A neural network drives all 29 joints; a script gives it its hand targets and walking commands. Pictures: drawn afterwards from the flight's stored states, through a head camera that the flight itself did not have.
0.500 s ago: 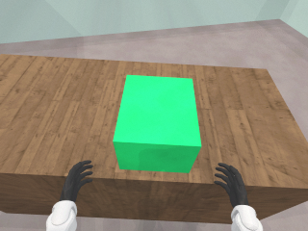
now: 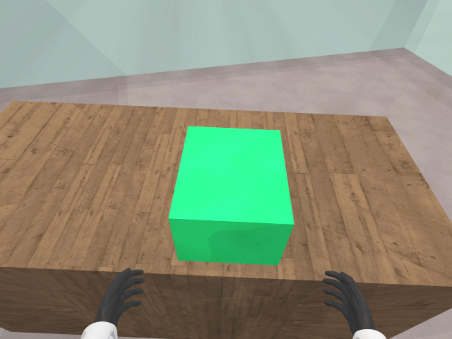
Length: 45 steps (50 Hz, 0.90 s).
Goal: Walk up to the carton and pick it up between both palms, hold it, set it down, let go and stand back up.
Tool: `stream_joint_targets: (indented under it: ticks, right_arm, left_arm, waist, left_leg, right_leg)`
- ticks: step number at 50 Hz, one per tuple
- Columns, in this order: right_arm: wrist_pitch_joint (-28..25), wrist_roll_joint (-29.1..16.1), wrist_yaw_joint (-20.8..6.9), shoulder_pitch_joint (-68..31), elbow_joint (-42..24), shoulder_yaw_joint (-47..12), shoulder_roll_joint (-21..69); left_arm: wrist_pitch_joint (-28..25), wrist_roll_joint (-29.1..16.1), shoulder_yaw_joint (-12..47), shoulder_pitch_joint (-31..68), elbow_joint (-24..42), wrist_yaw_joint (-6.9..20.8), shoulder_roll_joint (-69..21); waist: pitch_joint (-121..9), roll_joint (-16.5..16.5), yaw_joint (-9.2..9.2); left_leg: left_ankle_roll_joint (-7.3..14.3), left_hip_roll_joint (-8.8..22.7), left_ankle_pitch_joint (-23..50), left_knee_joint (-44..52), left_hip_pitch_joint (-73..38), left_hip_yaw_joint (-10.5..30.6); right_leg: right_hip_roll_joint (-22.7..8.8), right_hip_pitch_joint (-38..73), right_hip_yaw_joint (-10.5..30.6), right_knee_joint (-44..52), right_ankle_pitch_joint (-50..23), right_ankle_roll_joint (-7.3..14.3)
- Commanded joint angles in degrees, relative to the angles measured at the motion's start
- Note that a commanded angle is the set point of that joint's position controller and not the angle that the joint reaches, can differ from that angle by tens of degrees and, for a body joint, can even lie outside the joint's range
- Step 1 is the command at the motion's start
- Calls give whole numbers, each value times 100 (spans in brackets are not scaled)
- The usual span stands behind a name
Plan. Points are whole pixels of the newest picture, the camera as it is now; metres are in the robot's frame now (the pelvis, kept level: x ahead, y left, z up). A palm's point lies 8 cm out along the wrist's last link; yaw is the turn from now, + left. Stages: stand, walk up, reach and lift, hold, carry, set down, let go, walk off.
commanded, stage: set down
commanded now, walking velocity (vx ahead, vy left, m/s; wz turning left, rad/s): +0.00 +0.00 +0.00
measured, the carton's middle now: (231, 192) +0.45 +0.02 -0.04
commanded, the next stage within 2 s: let go in 0.42 s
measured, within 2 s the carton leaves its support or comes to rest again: neither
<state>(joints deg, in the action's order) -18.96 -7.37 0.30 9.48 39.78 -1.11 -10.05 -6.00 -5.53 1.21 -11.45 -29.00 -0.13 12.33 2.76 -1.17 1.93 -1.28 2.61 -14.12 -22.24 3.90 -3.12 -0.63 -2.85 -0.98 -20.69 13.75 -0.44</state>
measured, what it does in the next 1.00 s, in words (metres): stands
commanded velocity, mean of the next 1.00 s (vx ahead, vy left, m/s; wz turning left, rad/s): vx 0.00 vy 0.00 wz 0.00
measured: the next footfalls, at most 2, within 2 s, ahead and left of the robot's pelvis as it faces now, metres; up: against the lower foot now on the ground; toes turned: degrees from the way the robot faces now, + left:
none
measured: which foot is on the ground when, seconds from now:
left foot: down 0.00-1.00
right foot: down 0.00-1.00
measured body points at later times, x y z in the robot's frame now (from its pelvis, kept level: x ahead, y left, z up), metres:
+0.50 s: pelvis -0.01 +0.00 +0.00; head -0.01 +0.00 +0.45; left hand +0.15 +0.23 -0.08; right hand +0.16 -0.22 -0.08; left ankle -0.02 +0.13 -0.74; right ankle -0.02 -0.13 -0.74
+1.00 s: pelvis -0.01 +0.00 +0.00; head -0.01 +0.01 +0.45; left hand +0.16 +0.22 -0.09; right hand +0.15 -0.24 -0.09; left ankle -0.02 +0.13 -0.74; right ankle -0.02 -0.13 -0.74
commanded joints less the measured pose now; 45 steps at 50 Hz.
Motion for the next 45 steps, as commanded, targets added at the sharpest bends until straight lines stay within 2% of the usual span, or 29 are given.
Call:
stream_joint_targets:
  ticks: [1, 2, 3, 4, 5, 7, 9, 10, 11, 12, 13, 15, 16, 18, 19, 21, 22, 24, 26, 27, 28, 29, 34, 36, 38, 41, 43, 44, 45]
  right_arm:
    - [53, 18, 10, -570, -465, 34, -329]
    - [93, 121, 35, -484, -478, 64, -417]
    - [69, 109, 52, -515, -515, 109, -466]
    - [132, 215, 55, -522, -344, 126, -513]
    - [130, 155, 58, -442, -448, 91, -486]
    - [170, 263, 84, -498, -520, 159, -519]
    - [226, 305, 75, -584, -477, 185, -522]
    - [297, 395, 70, -582, -466, 229, -550]
    - [261, 351, 63, -650, -805, 272, -498]
    - [257, 461, 69, -654, -734, 254, -521]
    - [343, 537, 62, -607, -481, 270, -518]
    - [389, 594, 62, -640, -776, 338, -526]
    - [457, 573, 38, -580, -603, 292, -497]
    - [495, 599, 37, -583, -621, 329, -530]
    - [554, 652, 28, -474, -477, 291, -517]
    - [629, 669, 13, -521, -502, 358, -483]
    - [637, 740, 10, -431, -555, 369, -458]
    - [633, 780, -26, -475, -492, 322, -555]
    - [648, 735, -64, -555, -591, 369, -473]
    - [656, 772, -72, -540, -608, 351, -452]
    - [680, 821, -74, -514, -546, 404, -457]
    - [679, 813, -76, -570, -564, 438, -518]
    - [617, 776, -102, -416, -452, 406, -618]
    - [556, 782, -89, -364, -381, 409, -641]
    - [475, 775, -105, -426, -484, 467, -690]
    - [437, 828, -104, -391, -534, 483, -674]
    - [441, 765, -79, -274, -398, 428, -724]
    - [396, 795, -58, -216, -615, 628, -877]
    - [387, 775, -46, -135, -609, 571, -870]
  left_arm:
    - [58, 198, -331, 641, 574, 47, 587]
    - [188, 215, -310, 563, 537, 91, 549]
    - [203, 251, -345, 540, 727, 92, 521]
    - [324, 312, -340, 487, 476, 128, 511]
    - [350, 307, -405, 400, 603, 137, 457]
    - [472, 366, -425, 504, 648, 151, 514]
    - [529, 364, -390, 588, 626, 141, 499]
    - [599, 340, -358, 651, 546, 141, 517]
    - [552, 306, -456, 669, 841, 127, 634]
    - [567, 316, -351, 652, 698, 123, 582]
    - [670, 396, -323, 619, 524, 112, 544]
    - [699, 343, -340, 683, 713, 62, 651]
    - [776, 371, -339, 624, 524, 75, 612]
    - [840, 412, -392, 603, 630, 58, 562]
    - [943, 472, -350, 536, 510, 60, 514]
    - [1005, 447, -380, 599, 639, 63, 567]
    - [1046, 483, -326, 533, 742, 39, 513]
    - [1159, 549, -384, 560, 689, 5, 550]
    - [1194, 518, -433, 565, 695, -33, 506]
    - [1199, 500, -428, 562, 642, -29, 534]
    - [1229, 465, -377, 666, 635, -25, 519]
    - [1235, 481, -341, 687, 720, -46, 526]
    - [1257, 597, -454, 491, 742, -71, 521]
    - [1254, 589, -385, 489, 728, -52, 519]
    - [1196, 523, -404, 533, 783, -59, 474]
    - [1129, 508, -410, 451, 664, -38, 530]
    - [1129, 574, -381, 413, 677, -25, 500]
    - [1159, 439, -167, 412, 947, 35, 114]
    - [1187, 473, -245, 386, 890, 57, 231]
  waist:
    - [-445, 276, 27]
    - [-337, 311, -29]
    - [-304, 321, 29]
    - [-236, 216, 2]
    - [-211, 262, 45]
    - [-332, 246, -52]
    - [-354, 222, -32]
    - [-235, 163, -67]
    - [-342, 49, 11]
    - [-354, 43, -34]
    - [-105, 93, -77]
    - [-257, 113, -57]
    - [-195, 85, -63]
    - [-310, 27, -84]
    - [-211, 130, -109]
    - [-134, 112, -68]
    - [-307, 148, -124]
    - [-375, 161, -70]
    - [-260, 235, -60]
    - [-276, 128, -53]
    - [-160, 72, -154]
    - [-122, 151, -129]
    - [-478, 145, -115]
    - [-404, 221, -135]
    - [-606, 79, -103]
    - [-538, -1, -164]
    - [-372, 105, -116]
    - [-639, 5, 38]
    - [-514, 98, -36]
  left_leg:
    - [-111, -342, 1930, 184, -579, -66]
    - [-128, -319, 1926, 243, -663, -59]
    - [-134, -309, 2049, 223, -696, -63]
    - [-122, -339, 2009, 195, -701, -68]
    - [-105, -339, 2011, 257, -713, -75]
    - [-124, -332, 2022, 214, -755, -100]
    - [-93, -324, 1827, 243, -698, -124]
    - [-95, -338, 1733, 268, -694, -106]
    - [-47, -318, 1790, 265, -652, -122]
    - [-48, -318, 1647, 294, -644, -137]
    - [-44, -324, 1463, 316, -603, -143]
    - [-33, -315, 1531, 292, -674, -148]
    - [-9, -306, 1323, 341, -572, -164]
    - [4, -281, 1537, 322, -541, -178]
    - [-48, -265, 1526, 343, -594, -157]
    - [-20, -301, 1398, 326, -494, -174]
    - [-33, -311, 1531, 307, -597, -152]
    - [-74, -300, 1531, 218, -591, -154]
    - [-40, -279, 1332, 298, -554, -157]
    - [6, -281, 1187, 275, -462, -178]
    - [13, -278, 1153, 259, -452, -156]
    - [-16, -266, 1107, 273, -425, -150]
    - [-43, -284, 1712, 100, -627, -169]
    - [-110, -257, 1686, 102, -580, -140]
    - [-89, -260, 1926, 49, -603, -133]
    - [-66, -296, 1711, 36, -498, -172]
    - [-100, -288, 1775, 40, -496, -134]
    - [-200, -393, 1701, -119, -318, -208]
    - [-203, -407, 1609, -79, -251, -223]
  right_leg:
    - [127, -469, 65, 491, -1109, 171]
    - [130, -465, 42, 538, -1088, 185]
    - [194, -455, -24, 508, -1120, 184]
    - [171, -453, 25, 553, -1108, 186]
    - [154, -433, 27, 556, -1116, 178]
    - [192, -443, -37, 555, -1076, 155]
    - [144, -440, -19, 553, -937, 153]
    - [178, -533, -27, 588, -856, 173]
    - [195, -514, -54, 541, -905, 133]
    - [180, -473, -56, 542, -841, 117]
    - [177, -606, -27, 585, -686, 141]
    - [135, -629, -18, 557, -739, 109]
    - [150, -574, -35, 597, -539, 121]
    - [193, -481, -49, 528, -752, 123]
    - [179, -543, -29, 573, -739, 152]
    - [160, -543, -76, 533, -616, 136]
    - [153, -578, -79, 524, -697, 118]
    - [192, -622, -123, 465, -707, 122]
    - [169, -649, -102, 486, -524, 114]
    - [138, -663, -79, 491, -448, 99]
    - [123, -780, -93, 472, -468, 106]
    - [144, -820, -126, 451, -386, 119]
    - [142, -637, -95, 333, -1090, 69]
    - [195, -614, -122, 314, -1081, 102]
    - [211, -583, -149, 267, -1353, 69]
    - [207, -554, -143, 239, -1344, 54]
    - [160, -531, -37, 292, -1412, 88]
    - [241, -399, -61, 127, -1427, 8]
    - [222, -427, -32, 123, -1489, 18]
